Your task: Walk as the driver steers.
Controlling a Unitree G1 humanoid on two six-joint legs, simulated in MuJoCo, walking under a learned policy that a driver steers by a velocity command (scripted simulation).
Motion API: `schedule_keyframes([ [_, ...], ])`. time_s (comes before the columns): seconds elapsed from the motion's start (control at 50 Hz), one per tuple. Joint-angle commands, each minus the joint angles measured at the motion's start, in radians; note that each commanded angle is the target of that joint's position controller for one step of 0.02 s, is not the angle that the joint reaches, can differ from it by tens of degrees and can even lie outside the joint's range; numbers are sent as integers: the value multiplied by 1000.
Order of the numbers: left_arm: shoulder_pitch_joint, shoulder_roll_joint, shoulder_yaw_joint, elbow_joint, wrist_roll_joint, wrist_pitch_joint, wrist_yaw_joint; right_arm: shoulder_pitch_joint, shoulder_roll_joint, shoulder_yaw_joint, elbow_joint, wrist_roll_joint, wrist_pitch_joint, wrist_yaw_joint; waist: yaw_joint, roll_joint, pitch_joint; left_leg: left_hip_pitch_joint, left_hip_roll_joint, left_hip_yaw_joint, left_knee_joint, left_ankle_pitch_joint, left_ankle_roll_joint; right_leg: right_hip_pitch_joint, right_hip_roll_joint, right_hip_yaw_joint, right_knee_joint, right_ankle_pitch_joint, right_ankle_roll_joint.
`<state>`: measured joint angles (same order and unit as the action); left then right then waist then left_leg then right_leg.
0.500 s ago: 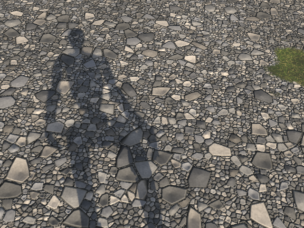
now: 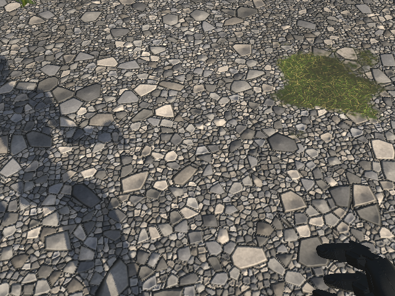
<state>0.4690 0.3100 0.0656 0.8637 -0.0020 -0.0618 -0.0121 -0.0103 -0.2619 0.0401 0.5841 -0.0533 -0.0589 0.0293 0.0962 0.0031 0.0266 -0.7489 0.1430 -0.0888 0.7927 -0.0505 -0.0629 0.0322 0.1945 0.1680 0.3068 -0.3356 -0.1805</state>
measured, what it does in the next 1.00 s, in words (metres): walks ahead: left foot, then right foot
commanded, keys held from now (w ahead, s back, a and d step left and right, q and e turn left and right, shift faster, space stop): w+e+shift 0.18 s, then w+shift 0.12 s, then w+q+shift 0.22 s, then q+shift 0.48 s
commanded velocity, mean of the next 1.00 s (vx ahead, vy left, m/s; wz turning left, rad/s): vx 0.72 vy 0.00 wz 0.08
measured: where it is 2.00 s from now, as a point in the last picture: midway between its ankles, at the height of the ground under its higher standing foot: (270, 189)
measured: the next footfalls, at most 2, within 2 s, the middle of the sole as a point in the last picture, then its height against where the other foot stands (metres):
left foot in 0.12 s outside the picture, level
right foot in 0.56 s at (280, 249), level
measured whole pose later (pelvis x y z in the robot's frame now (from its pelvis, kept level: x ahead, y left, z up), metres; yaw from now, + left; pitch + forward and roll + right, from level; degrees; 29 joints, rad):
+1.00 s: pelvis +0.78 -0.09 -0.03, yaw +7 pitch +0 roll -1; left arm 0.11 0.30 0.05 0.76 -0.02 -0.04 0.02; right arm 0.17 -0.35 -0.09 0.64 0.00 -0.01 0.04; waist 0.00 0.00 0.10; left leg -0.52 -0.08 0.07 0.65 -0.15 0.14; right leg -0.22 -0.02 -0.10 1.12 -0.57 0.04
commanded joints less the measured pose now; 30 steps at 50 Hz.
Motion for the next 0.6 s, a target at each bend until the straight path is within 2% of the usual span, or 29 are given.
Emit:
schedule_keyframes([
  [0.02,3,184,50,-49,-7,-19,3,-108,-77,-16,-85,18,-10,-1,11,-53,49,241,-113,114,-170,150,20,-206,-198,202,-97,654,-60],
  [0.06,-37,206,56,-58,-7,-20,11,-47,-113,-30,-73,19,-16,-12,-29,-58,-15,390,-157,99,-267,110,41,-142,-199,199,9,845,-15],
  [0.08,-54,232,61,-62,-1,-22,12,53,-159,-50,-45,23,-19,-24,-78,-68,-94,530,-184,83,-263,49,50,-119,-202,212,132,966,12],
  [0.1,-108,271,69,-73,8,-26,8,221,-215,-77,-5,33,-23,-39,-184,-80,-186,712,-172,66,-247,-34,58,-149,-201,217,329,980,30],
  [0.12,-181,251,64,-89,18,-37,3,457,-268,-106,56,29,-24,-61,-314,-65,-278,955,-111,42,-220,-136,69,-275,-160,185,582,871,42],
  [0.14,-194,64,18,-120,28,-46,6,639,-315,-125,99,-5,-29,-79,-329,156,-366,1159,141,-213,-239,-473,78,-476,-85,107,945,54,33],
  [0.16,-38,2,-14,-189,-40,-38,3,491,-378,-139,72,-34,-25,-65,-155,469,-467,1219,367,-826,-509,-676,177,-718,-38,6,1150,-174,61],
  [0.18,-113,103,-8,-146,-2,-15,14,348,-256,-132,40,-17,-18,-54,-165,231,-307,1057,287,-749,-554,-860,188,-783,-140,-22,1160,-26,48],
  [0.2,-173,126,0,-146,18,-5,0,294,-177,-112,46,-5,-15,-48,-157,129,-194,920,235,-557,-538,-720,187,-769,-180,-50,1102,63,55],
  [0.22,-206,115,-2,-146,30,3,-14,303,-141,-105,76,-10,-17,-42,-150,40,-128,817,194,-428,-539,-532,188,-744,-208,-60,1071,84,63],
  [0.24,-241,89,-8,-164,43,11,-31,343,-122,-98,117,-9,-23,-42,-141,37,-89,748,156,-327,-545,-429,184,-731,-228,-52,1044,80,65],
  [0.26,-243,54,-20,-179,45,20,-43,369,-100,-91,155,-3,-34,-37,-120,71,-53,691,137,-258,-561,-365,183,-726,-241,-46,1023,74,70],
  [0.3,-280,14,-39,-209,48,33,-52,403,-83,-86,204,17,-58,-21,-97,77,-9,654,133,-177,-604,-265,188,-772,-254,-25,987,66,74],
  [0.32,-314,9,-47,-227,53,34,-54,416,-87,-84,220,21,-68,-16,-94,72,19,631,130,-153,-635,-230,201,-798,-248,-7,948,83,79],
  [0.36,-418,35,-54,-282,54,28,-57,417,-122,-89,237,23,-76,-16,-78,68,80,595,111,-70,-697,-159,218,-839,-235,-8,802,145,94],
  [0.38,-461,49,-60,-300,54,23,-63,410,-135,-92,242,27,-75,-16,-69,61,99,571,85,-15,-727,-120,215,-805,-242,-51,673,198,101],
  [0.4,-502,52,-69,-311,54,17,-74,409,-142,-94,248,35,-72,-15,-66,46,112,528,52,26,-770,-66,209,-717,-256,-145,536,265,103],
  [0.42,-541,37,-79,-317,52,9,-84,428,-154,-96,256,42,-71,-13,-83,35,117,471,43,42,-818,19,210,-591,-246,-208,447,314,101],
  [0.44,-557,24,-85,-313,46,4,-86,450,-180,-99,260,48,-72,-9,-97,30,103,461,50,44,-826,132,219,-499,-230,-230,425,340,102],
  [0.46,-550,31,-86,-312,42,-1,-82,457,-223,-109,269,43,-71,-7,-83,55,107,504,76,41,-797,252,224,-462,-228,-220,385,317,99],
  [0.48,-537,54,-78,-302,44,-4,-70,468,-246,-115,282,43,-68,-7,-72,53,82,589,77,61,-731,445,216,-434,-206,-226,350,278,93],
  [0.5,-482,81,-64,-285,51,-8,-55,486,-268,-119,295,43,-65,-10,-43,69,17,658,76,72,-607,652,202,-350,-173,-226,323,222,86],
  [0.52,-322,114,-45,-234,56,-13,-37,487,-286,-123,302,42,-56,-16,33,88,-82,655,61,83,-392,739,188,-166,-138,-226,300,168,81],
  [0.54,-140,150,-25,-176,71,-20,-18,482,-274,-119,303,48,-51,-18,120,82,-169,542,8,93,-110,620,164,65,-180,-187,261,204,78],
  [0.56,-11,235,0,-153,99,-28,8,517,-155,-95,276,44,-48,-15,112,-64,-307,359,-81,103,258,70,150,273,-446,75,239,16,75],
  [0.58,-23,291,12,-180,108,-25,19,637,-23,-73,243,85,-38,-26,15,-255,-466,124,-176,50,592,-491,133,408,-731,509,126,184,6],
  [0.6,-76,233,10,-184,68,-17,16,530,-133,-100,230,73,-21,-39,20,-119,-391,76,-137,20,634,-390,136,280,-680,455,105,421,-2],
])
